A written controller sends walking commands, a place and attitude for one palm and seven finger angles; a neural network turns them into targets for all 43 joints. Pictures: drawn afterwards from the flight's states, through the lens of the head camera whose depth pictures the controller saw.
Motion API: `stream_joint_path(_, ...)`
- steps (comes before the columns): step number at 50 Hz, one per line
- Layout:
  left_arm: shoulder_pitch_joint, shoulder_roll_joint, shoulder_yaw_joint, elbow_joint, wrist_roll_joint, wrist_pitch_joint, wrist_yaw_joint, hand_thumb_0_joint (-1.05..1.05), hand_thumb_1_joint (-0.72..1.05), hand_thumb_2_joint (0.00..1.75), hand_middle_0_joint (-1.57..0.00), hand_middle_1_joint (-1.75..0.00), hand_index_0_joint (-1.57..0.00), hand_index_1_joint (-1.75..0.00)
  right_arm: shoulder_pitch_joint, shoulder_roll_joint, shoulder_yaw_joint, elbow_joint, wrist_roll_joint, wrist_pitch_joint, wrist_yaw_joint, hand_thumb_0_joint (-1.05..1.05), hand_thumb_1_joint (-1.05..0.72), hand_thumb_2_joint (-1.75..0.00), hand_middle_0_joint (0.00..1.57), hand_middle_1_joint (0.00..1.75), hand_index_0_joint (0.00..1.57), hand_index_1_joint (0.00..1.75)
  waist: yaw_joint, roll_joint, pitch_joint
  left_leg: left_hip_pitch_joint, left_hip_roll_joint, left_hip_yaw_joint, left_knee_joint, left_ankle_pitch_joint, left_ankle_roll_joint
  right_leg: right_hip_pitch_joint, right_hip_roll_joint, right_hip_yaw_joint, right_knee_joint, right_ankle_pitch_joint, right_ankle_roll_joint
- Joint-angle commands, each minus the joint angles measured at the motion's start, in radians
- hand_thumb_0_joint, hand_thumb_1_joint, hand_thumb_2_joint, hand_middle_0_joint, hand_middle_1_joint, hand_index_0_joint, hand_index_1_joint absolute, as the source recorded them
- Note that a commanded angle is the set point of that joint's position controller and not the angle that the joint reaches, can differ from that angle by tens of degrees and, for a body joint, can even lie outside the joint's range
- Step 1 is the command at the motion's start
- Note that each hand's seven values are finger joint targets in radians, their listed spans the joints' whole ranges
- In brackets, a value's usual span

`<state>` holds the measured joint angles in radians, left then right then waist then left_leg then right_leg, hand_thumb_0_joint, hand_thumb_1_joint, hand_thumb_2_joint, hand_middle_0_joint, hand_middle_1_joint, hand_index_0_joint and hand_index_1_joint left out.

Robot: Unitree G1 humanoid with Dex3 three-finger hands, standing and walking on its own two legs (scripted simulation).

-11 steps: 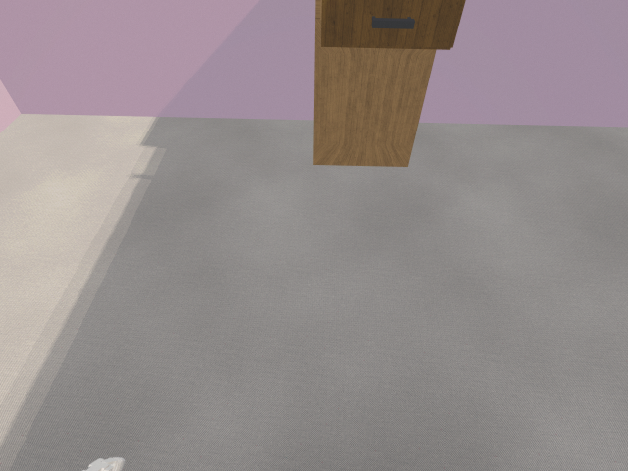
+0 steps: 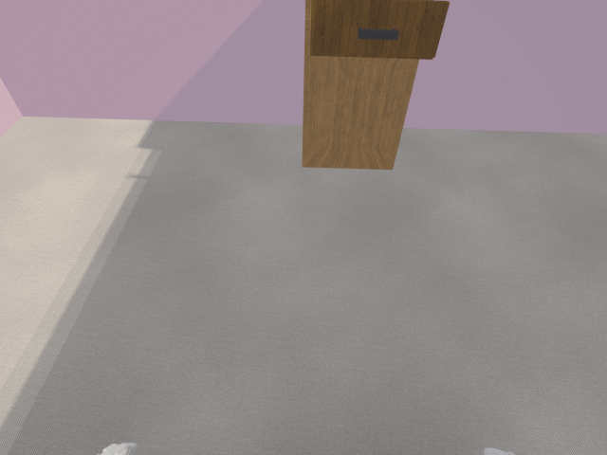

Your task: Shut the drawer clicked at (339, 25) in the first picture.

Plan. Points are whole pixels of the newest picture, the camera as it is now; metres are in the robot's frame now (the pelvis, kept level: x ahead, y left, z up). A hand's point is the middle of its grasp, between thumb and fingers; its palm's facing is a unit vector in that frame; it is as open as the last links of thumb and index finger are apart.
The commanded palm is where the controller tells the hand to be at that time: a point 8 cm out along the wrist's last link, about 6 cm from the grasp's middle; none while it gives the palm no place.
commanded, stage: stand and wait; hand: left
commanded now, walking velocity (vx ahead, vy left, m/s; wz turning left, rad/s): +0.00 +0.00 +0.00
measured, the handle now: (377, 32) +1.42 -0.18 +0.04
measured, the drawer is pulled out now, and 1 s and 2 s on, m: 0.27 0.27 0.27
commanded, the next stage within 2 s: look at it before walking up in 0.60 s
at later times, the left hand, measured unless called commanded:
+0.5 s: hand out of the picture +0.05 +0.24 -0.15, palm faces -0.03 -0.94 -0.34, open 7.4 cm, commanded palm none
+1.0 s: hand out of the picture +0.07 +0.23 -0.15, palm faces -0.03 -0.94 -0.33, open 7.4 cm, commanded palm none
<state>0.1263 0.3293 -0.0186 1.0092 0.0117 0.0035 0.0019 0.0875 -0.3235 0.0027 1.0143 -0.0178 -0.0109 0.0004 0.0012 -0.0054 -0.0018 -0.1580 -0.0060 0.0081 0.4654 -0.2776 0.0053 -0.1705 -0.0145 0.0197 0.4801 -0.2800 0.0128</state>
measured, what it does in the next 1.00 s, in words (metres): stands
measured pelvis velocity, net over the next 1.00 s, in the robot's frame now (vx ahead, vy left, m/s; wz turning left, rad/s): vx -0.01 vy -0.01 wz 0.00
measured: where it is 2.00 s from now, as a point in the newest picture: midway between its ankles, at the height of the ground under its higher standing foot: outside the picture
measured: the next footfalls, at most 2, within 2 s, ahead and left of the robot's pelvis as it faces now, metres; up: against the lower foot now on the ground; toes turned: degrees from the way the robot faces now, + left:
none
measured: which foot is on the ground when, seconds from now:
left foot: down 0.00-1.00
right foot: down 0.00-1.00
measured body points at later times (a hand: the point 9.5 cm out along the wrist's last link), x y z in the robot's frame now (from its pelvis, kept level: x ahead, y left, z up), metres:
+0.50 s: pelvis -0.01 -0.01 +0.00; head -0.01 -0.01 +0.45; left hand +0.06 +0.29 -0.13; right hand +0.05 -0.31 -0.13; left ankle -0.02 +0.12 -0.74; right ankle -0.01 -0.13 -0.74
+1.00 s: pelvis -0.01 -0.01 +0.01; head -0.01 -0.02 +0.46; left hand +0.07 +0.28 -0.12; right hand +0.07 -0.31 -0.13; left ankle -0.02 +0.12 -0.74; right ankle -0.01 -0.13 -0.74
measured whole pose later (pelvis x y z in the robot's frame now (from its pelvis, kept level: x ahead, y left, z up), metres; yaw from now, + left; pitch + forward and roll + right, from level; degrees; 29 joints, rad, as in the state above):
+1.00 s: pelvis -0.01 -0.01 +0.01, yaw +0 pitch -2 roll +0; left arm 0.13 0.34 -0.01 1.08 0.01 0.00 0.00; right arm 0.12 -0.34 0.00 1.11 -0.01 -0.01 0.00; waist 0.00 0.00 0.02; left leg -0.14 0.02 0.00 0.38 -0.21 -0.02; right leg -0.15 0.01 0.01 0.40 -0.22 -0.01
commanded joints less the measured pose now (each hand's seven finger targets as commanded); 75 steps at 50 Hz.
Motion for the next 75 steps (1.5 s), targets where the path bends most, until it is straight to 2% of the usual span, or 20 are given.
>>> stream_joint_path(1, -0.041, 0.213, 0.056, -0.063, -0.001, -0.026, 0.014, 0.0, 0.9, 0.9, -0.2, -0.3, -0.2, -0.3, -0.05, -0.211, -0.049, -0.059, 0.003, -0.025, -0.017, 0.0, -0.9, -0.9, 0.2, 0.3, 0.2, 0.3, -0.003, 0.01, -0.045, 0.013, 0.113, -0.086, -0.084, 0.255, 0.034, 0.008, -0.099, 0.071, -0.077, 0.245, -0.046)
stream_joint_path(14, -0.031, 0.215, 0.055, -0.021, -0.001, -0.026, 0.009, 0.0, 0.9, 0.9, -0.2, -0.3, -0.2, -0.3, -0.032, -0.215, -0.043, -0.011, 0.008, -0.022, -0.014, 0.0, -0.9, -0.9, 0.2, 0.3, 0.2, 0.3, -0.001, 0.0, -0.021, 0.002, 0.115, -0.096, -0.119, 0.162, 0.03, 0.003, -0.101, 0.09, -0.128, 0.158, -0.046)
stream_joint_path(18, -0.027, 0.216, 0.053, -0.007, -0.003, -0.027, 0.01, 0.0, 0.9, 0.9, -0.2, -0.3, -0.2, -0.3, -0.022, -0.219, -0.04, 0.007, 0.008, -0.025, -0.014, 0.0, -0.9, -0.9, 0.2, 0.3, 0.2, 0.3, -0.001, -0.002, -0.04, 0.01, 0.12, -0.097, -0.123, 0.189, 0.029, 0.023, -0.104, 0.088, -0.125, 0.187, -0.046)
stream_joint_path(31, -0.033, 0.217, 0.051, 0.009, -0.002, -0.027, 0.01, 0.0, 0.9, 0.9, -0.2, -0.3, -0.2, -0.3, -0.012, -0.22, -0.038, 0.032, 0.009, -0.023, -0.013, 0.0, -0.9, -0.9, 0.2, 0.3, 0.2, 0.3, -0.002, -0.001, -0.016, 0.007, 0.122, -0.102, -0.142, 0.164, 0.024, 0.008, -0.104, 0.094, -0.147, 0.151, -0.045)
stream_joint_path(58, -0.026, 0.216, 0.052, 0.013, -0.002, -0.033, 0.01, 0.0, 0.9, 0.9, -0.2, -0.3, -0.2, -0.3, -0.017, -0.217, -0.037, 0.035, 0.01, -0.023, -0.014, 0.0, -0.9, -0.9, 0.2, 0.3, 0.2, 0.3, -0.002, -0.006, -0.036, 0.043, 0.126, -0.095, -0.144, 0.218, 0.017, 0.031, -0.108, 0.096, -0.161, 0.23, -0.046)
stream_joint_path(66, -0.02, 0.215, 0.052, 0.018, -0.002, -0.031, 0.01, 0.0, 0.9, 0.9, -0.2, -0.3, -0.2, -0.3, -0.021, -0.217, -0.035, 0.038, 0.011, -0.023, -0.015, 0.0, -0.9, -0.9, 0.2, 0.3, 0.2, 0.3, 0.001, 0.006, -0.023, 0.047, 0.129, -0.097, -0.151, 0.226, 0.018, 0.032, -0.108, 0.09, -0.166, 0.234, -0.044)
stream_joint_path(67, 0.007, 0.153, 0.04, 0.032, -0.003, -0.023, 0.011, 0.0, 0.9, 0.9, -0.2, -0.3, -0.2, -0.3, 0.007, -0.156, -0.02, 0.052, 0.007, -0.016, -0.014, 0.0, -0.9, -0.9, 0.2, 0.3, 0.2, 0.3, -0.001, -0.008, -0.037, 0.056, 0.13, -0.078, -0.143, 0.184, 0.007, 0.031, -0.103, 0.094, -0.168, 0.189, -0.037)
stream_joint_path(68, 0.039, 0.107, 0.032, 0.04, -0.001, -0.01, 0.011, 0.0, 0.9, 0.9, -0.2, -0.3, -0.2, -0.3, 0.04, -0.107, -0.012, 0.06, 0.003, -0.006, -0.013, 0.0, -0.9, -0.9, 0.2, 0.3, 0.2, 0.3, 0.0, -0.009, -0.019, 0.049, 0.122, -0.058, -0.122, 0.1, -0.002, 0.005, -0.093, 0.106, -0.163, 0.089, -0.034)
stream_joint_path(69, 0.066, 0.098, 0.032, 0.042, 0.002, 0.0, 0.008, 0.0, 0.9, 0.9, -0.2, -0.3, -0.2, -0.3, 0.069, -0.094, -0.012, 0.06, 0.001, 0.0, -0.011, 0.0, -0.9, -0.9, 0.2, 0.3, 0.2, 0.3, 0.001, -0.019, -0.006, 0.034, 0.118, -0.043, -0.105, -0.01, -0.002, -0.024, -0.086, 0.123, -0.166, -0.036, -0.04)
stream_joint_path(71, 0.079, 0.111, 0.047, 0.016, 0.008, 0.014, -0.006, 0.0, 0.9, 0.9, -0.2, -0.3, -0.2, -0.3, 0.087, -0.106, -0.026, 0.044, -0.005, 0.007, -0.01, 0.0, -0.9, -0.9, 0.2, 0.3, 0.2, 0.3, 0.001, -0.023, 0.088, -0.043, 0.115, -0.037, -0.101, -0.211, 0.004, -0.109, -0.064, 0.165, -0.168, -0.239, -0.056)
stream_joint_path(72, 0.093, 0.11, 0.055, 0.0, 0.01, 0.017, -0.011, 0.0, 0.9, 0.9, -0.2, -0.3, -0.2, -0.3, 0.096, -0.114, -0.032, 0.03, -0.006, 0.008, -0.01, 0.0, -0.9, -0.9, 0.2, 0.3, 0.2, 0.3, 0.001, -0.022, 0.11, -0.063, 0.12, -0.041, -0.095, -0.27, 0.011, -0.145, -0.053, 0.181, -0.156, -0.292, -0.066)
stream_joint_path(73, 0.106, 0.11, 0.061, -0.016, 0.011, 0.018, -0.015, 0.0, 0.9, 0.9, -0.2, -0.3, -0.2, -0.3, 0.104, -0.12, -0.041, 0.016, -0.007, 0.007, -0.011, 0.0, -0.9, -0.9, 0.2, 0.3, 0.2, 0.3, 0.002, -0.011, 0.141, -0.076, 0.128, -0.046, -0.084, -0.311, 0.019, -0.185, -0.044, 0.189, -0.138, -0.323, -0.074)
stream_joint_path(75, 0.126, 0.092, 0.071, -0.044, 0.013, 0.011, -0.022, 0.0, 0.9, 0.9, -0.2, -0.3, -0.2, -0.3, 0.142, -0.123, -0.053, -0.002, -0.004, -0.003, -0.013, 0.0, -0.9, -0.9, 0.2, 0.3, 0.2, 0.3, -0.007, 0.001, 0.136, -0.053, 0.161, -0.082, -0.073, -0.348, 0.046, -0.242, -0.019, 0.193, -0.063, -0.331, -0.086)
